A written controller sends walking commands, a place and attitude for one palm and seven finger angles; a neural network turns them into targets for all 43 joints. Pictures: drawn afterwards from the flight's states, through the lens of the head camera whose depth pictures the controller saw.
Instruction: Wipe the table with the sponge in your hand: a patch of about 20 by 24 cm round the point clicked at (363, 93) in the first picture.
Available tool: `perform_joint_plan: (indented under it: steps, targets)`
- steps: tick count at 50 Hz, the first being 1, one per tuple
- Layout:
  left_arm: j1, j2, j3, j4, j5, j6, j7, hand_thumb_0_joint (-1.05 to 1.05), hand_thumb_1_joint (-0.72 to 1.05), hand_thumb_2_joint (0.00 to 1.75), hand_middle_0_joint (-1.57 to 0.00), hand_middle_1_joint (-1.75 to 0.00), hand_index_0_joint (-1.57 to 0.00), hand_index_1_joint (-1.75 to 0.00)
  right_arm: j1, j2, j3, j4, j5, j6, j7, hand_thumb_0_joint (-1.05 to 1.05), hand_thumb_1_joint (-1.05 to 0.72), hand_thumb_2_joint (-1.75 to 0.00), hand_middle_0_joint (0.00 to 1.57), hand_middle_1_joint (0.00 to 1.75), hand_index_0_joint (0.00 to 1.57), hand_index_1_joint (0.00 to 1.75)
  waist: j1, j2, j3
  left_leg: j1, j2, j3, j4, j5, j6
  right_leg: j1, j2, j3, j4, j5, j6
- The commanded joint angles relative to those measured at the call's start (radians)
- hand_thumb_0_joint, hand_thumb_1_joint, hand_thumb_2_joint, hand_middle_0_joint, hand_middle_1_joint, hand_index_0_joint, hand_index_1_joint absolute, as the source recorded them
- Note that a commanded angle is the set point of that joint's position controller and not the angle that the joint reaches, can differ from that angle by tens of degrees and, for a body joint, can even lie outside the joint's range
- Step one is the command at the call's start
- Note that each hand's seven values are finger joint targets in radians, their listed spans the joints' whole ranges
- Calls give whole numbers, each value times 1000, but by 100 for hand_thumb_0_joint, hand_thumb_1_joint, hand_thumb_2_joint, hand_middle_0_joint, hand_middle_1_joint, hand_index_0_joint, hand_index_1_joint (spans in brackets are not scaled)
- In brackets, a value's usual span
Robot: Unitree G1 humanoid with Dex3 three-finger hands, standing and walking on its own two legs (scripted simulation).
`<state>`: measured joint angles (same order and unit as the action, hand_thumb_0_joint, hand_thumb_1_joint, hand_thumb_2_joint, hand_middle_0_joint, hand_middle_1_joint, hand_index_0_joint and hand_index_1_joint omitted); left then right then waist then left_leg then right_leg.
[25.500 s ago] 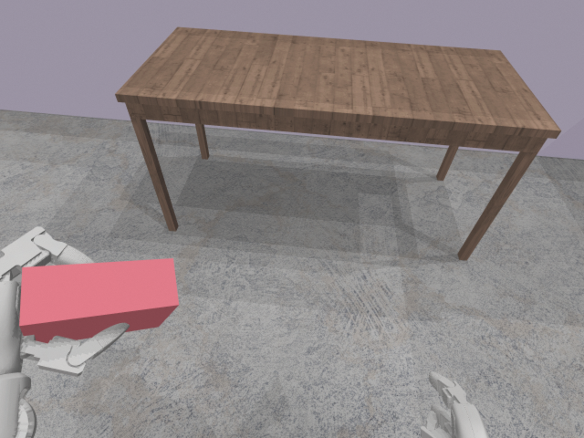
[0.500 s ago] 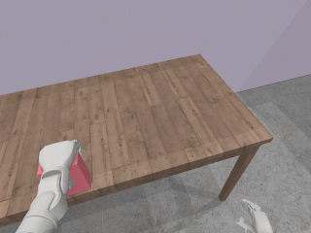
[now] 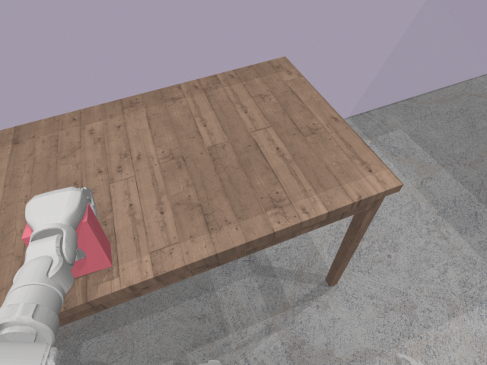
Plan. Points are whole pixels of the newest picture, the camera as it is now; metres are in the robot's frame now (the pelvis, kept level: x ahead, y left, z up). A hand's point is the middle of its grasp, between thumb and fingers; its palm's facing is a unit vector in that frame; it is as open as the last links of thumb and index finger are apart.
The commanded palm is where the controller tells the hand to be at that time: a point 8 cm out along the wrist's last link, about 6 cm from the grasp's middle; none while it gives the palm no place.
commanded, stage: wipe forward along the first lane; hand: left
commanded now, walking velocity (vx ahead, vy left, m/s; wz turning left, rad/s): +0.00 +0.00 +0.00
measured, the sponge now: (77, 251) +0.31 +0.35 -0.03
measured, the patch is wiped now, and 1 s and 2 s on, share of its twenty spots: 0.25 0.35 0.45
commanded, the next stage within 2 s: slide across to the middle lane in 0.88 s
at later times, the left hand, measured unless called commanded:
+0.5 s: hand (66, 201) +0.39 +0.38 +0.02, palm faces -0.16 +0.03 -0.99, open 9.5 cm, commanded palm +0.39 +0.37 +0.06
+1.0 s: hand (60, 181) +0.43 +0.41 +0.02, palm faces -0.16 +0.02 -0.99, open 9.5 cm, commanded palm +0.43 +0.39 +0.06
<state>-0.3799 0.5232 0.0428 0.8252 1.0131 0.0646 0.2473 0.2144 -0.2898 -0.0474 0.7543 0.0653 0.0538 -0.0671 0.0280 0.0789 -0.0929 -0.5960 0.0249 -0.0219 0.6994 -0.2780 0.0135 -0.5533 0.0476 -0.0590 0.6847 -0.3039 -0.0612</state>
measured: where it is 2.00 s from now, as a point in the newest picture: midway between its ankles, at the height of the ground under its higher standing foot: outside the picture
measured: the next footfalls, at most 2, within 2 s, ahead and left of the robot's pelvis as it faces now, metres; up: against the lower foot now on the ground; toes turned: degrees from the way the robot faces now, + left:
none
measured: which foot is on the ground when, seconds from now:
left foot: down 0.00-1.00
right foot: down 0.00-1.00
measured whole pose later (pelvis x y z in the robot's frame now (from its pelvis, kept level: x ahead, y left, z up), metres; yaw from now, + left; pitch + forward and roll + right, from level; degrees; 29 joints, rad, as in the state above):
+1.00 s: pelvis +0.01 +0.05 -0.01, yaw -3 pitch +18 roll -4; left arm -0.72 0.69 0.09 1.13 1.08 0.01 0.23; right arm 0.29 -0.28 -0.02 0.72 0.06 0.08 -0.02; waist -0.04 0.05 -0.14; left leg -0.79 0.00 -0.02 0.82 -0.34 0.05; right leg -0.71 0.04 -0.02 0.72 -0.31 0.00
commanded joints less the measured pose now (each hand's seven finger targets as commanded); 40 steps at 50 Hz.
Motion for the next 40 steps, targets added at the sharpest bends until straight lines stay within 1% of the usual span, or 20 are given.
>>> perform_joint_plan:
  steps: [1,4,5,6,7,8,11,14,17,18,20,23,24,25,27,30,35,37,39,40]
  targets:
    - [-301,295,82,-18,19,9,60,0,10,130,-120,-160,-120,-160,-18,-132,-38,-111,1,-36,-8,0,-90,-90,20,30,20,30,-51,-145,-187,-8,-48,18,-24,-40,52,117,-29,134,-157,41,27]
    - [-342,328,89,26,20,5,61,0,10,130,-120,-160,-120,-160,-4,-139,-36,-109,2,-38,-7,0,-90,-90,20,30,20,30,-61,-161,-169,-51,-46,17,-9,-75,53,97,-31,151,-166,-10,29]
    - [-364,370,120,33,24,0,60,0,10,130,-120,-160,-120,-160,-1,-141,-37,-102,1,-39,-5,0,-90,-90,20,30,20,30,-56,-142,-192,-52,-42,12,-5,-63,52,106,-28,157,-159,8,23]
    - [-381,359,99,44,23,-4,59,0,10,130,-120,-160,-120,-160,15,-142,-36,-104,2,-40,-4,0,-90,-90,20,30,20,30,-68,-145,-201,-62,-44,14,3,-63,54,109,-29,152,-149,15,27]
    - [-375,383,117,66,29,-6,59,0,10,130,-120,-160,-120,-160,24,-145,-36,-102,1,-39,-2,0,-90,-90,20,30,20,30,-60,-140,-211,-69,-44,10,7,-57,54,106,-27,148,-141,20,23]
    - [-377,364,95,67,31,-7,56,0,10,130,-120,-160,-120,-160,22,-141,-34,-109,2,-39,-1,0,-90,-90,20,30,20,30,-62,-113,-211,-74,-45,11,10,-61,53,99,-28,149,-140,16,23]
    - [-412,377,88,85,33,-15,48,0,10,130,-120,-160,-120,-160,36,-142,-32,-108,4,-39,2,0,-90,-90,20,30,20,30,-68,-72,-230,-71,-43,9,18,-68,54,87,-28,151,-137,3,20]
    - [-478,393,73,105,31,-16,44,0,10,130,-120,-160,-120,-160,41,-146,-26,-115,6,-41,-1,0,-90,-90,20,30,20,30,-88,-98,-202,-106,-40,6,22,-122,55,55,-29,163,-155,-82,24]
    - [-504,452,109,134,40,-29,47,0,10,130,-120,-160,-120,-160,72,-154,-27,-107,4,-42,-1,0,-90,-90,20,30,20,30,-87,-100,-243,-131,-40,2,42,-110,57,59,-23,161,-134,-65,21]
    - [-528,434,90,136,42,-36,48,0,10,130,-120,-160,-120,-160,72,-152,-26,-107,4,-46,-1,0,-90,-90,20,30,20,30,-98,-91,-234,-135,-36,-1,45,-112,57,42,-25,161,-128,-57,18]
    - [-531,463,122,147,37,-46,48,0,10,130,-120,-160,-120,-160,81,-157,-27,-103,1,-48,1,0,-90,-90,20,30,20,30,-90,-87,-260,-141,-34,-7,53,-101,56,51,-22,168,-118,-34,13]
    - [-538,472,110,175,32,-43,45,0,10,130,-120,-160,-120,-160,92,-157,-22,-111,5,-46,4,0,-90,-90,20,30,20,30,-95,-105,-264,-163,-35,-3,57,-116,56,53,-23,164,-116,-45,20]
    - [-550,483,108,182,36,-36,43,0,10,130,-120,-160,-120,-160,91,-158,-20,-111,7,-45,4,0,-90,-90,20,30,20,30,-97,-82,-255,-162,-36,-1,55,-117,56,46,-23,164,-119,-48,20]
    - [-573,509,132,174,36,-37,40,0,10,130,-120,-160,-120,-160,98,-161,-21,-104,4,-43,5,0,-90,-90,20,30,20,30,-90,-61,-289,-146,-34,-4,54,-93,56,56,-18,160,-107,-16,16]
    - [-541,508,126,192,42,-33,36,0,10,130,-120,-160,-120,-160,112,-160,-21,-108,5,-39,8,0,-90,-90,20,30,20,30,-84,-65,-310,-136,-35,-2,54,-71,58,66,-17,145,-96,22,17]
    - [-575,479,96,198,55,-23,22,0,10,130,-120,-160,-120,-160,117,-160,-19,-101,4,-33,9,0,-90,-90,20,30,20,30,-102,-62,-300,-108,-33,-1,42,-44,59,37,-7,120,-94,57,21]
    - [-537,478,109,200,63,-30,13,0,10,130,-120,-160,-120,-160,134,-164,-22,-97,-1,-17,13,0,-90,-90,20,30,20,30,-88,-52,-317,-66,-33,-3,41,17,59,18,4,93,-80,110,17]
    - [-543,439,81,197,61,-39,15,0,10,130,-120,-160,-120,-160,145,-161,-27,-102,-2,-15,15,0,-90,-90,20,30,20,30,-101,-62,-303,-46,-30,-6,40,28,59,-11,6,76,-78,113,18]
    - [-529,469,113,205,58,-40,20,0,10,130,-120,-160,-120,-160,145,-168,-27,-101,-2,-9,18,0,-90,-90,20,30,20,30,-93,-87,-302,-47,-28,-9,36,39,57,-6,8,69,-75,122,17]
    - [-541,470,120,196,54,-42,20,0,10,130,-120,-160,-120,-160,139,-169,-27,-98,-3,-4,18,0,-90,-90,20,30,20,30,-90,-59,-299,-26,-27,-12,30,56,56,-19,10,66,-74,123,13]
